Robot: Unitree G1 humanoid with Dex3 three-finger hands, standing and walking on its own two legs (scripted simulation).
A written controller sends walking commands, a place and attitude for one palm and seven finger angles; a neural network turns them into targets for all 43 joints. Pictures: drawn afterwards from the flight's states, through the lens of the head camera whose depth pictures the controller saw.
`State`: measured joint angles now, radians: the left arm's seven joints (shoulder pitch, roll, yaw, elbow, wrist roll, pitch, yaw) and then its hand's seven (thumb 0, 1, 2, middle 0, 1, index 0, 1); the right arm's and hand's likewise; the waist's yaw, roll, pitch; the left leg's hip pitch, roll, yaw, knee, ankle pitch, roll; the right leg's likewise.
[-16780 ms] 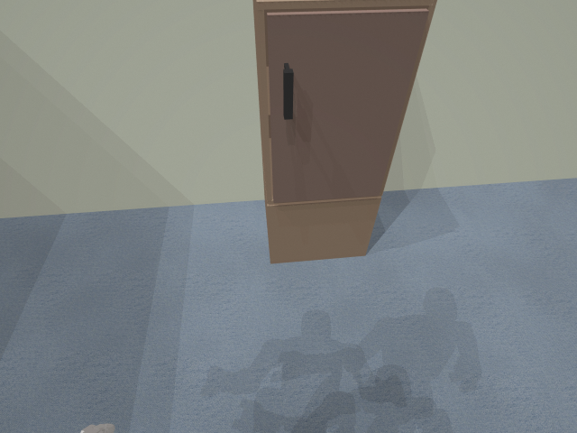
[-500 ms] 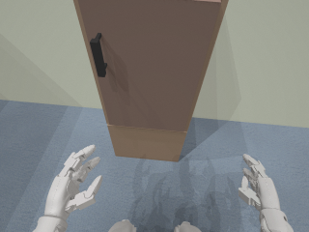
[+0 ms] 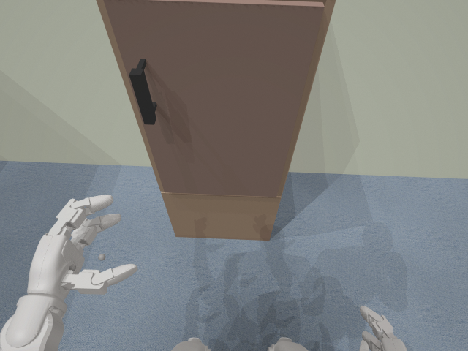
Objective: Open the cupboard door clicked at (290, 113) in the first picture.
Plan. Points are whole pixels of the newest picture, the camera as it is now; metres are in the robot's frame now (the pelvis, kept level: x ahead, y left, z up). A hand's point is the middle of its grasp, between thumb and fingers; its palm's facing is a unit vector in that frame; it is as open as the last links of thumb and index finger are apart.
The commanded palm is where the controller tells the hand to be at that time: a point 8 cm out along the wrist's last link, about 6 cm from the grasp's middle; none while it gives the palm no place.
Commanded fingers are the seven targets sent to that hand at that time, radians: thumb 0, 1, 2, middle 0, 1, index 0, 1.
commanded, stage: raise the hand with hooked fingers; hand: left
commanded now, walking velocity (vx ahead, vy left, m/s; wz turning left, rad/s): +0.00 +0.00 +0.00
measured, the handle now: (146, 92) +0.59 +0.22 +0.10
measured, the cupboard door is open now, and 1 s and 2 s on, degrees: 0 0 0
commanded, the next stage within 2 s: move the hooked fingers beside the handle in 1.16 s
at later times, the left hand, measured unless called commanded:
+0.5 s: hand (66, 213) +0.29 +0.26 +0.10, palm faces +0.05 -1.00 -0.05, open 13.9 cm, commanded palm +0.27 +0.31 +0.11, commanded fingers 0.00 -0.50 0.30 -0.30 -1.20 -0.30 -1.20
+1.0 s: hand (66, 197) +0.31 +0.27 +0.12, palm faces +0.04 -1.00 -0.03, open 14.0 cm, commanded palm +0.28 +0.31 +0.12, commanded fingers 0.00 -0.50 0.30 -0.30 -1.20 -0.30 -1.20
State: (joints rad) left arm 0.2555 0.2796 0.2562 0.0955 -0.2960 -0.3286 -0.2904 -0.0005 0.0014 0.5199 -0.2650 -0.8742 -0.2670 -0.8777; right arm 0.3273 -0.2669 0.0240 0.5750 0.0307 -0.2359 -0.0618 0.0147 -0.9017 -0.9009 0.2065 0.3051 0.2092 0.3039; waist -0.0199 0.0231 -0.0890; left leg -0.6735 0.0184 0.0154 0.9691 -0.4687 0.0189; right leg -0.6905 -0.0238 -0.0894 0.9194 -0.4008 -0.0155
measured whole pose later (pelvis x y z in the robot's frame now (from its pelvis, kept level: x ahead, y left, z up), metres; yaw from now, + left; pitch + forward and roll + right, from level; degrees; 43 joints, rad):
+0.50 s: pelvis +0.02 +0.00 +0.02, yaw +1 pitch +7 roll -2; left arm 0.01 0.38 0.38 0.31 -0.34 -0.22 -0.44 -0.01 -0.48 0.32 -0.30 -1.18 -0.30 -1.18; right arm 0.25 -0.26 0.07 0.57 0.04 -0.23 -0.08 0.01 -0.90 -0.90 0.21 0.30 0.21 0.30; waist 0.02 0.03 -0.06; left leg -0.51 0.02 0.01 0.82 -0.43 0.02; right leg -0.52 -0.02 -0.10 0.77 -0.37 -0.01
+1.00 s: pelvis +0.02 +0.00 +0.03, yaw -1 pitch +6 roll -1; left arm -0.07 0.40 0.45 0.42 -0.34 -0.22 -0.49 -0.02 -0.50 0.30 -0.30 -1.20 -0.30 -1.20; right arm 0.30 -0.29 0.04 0.58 0.04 -0.20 -0.08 0.01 -0.90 -0.90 0.20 0.30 0.21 0.30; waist 0.00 0.02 -0.05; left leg -0.46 0.02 0.03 0.75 -0.40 0.01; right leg -0.49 -0.01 -0.08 0.72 -0.33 -0.02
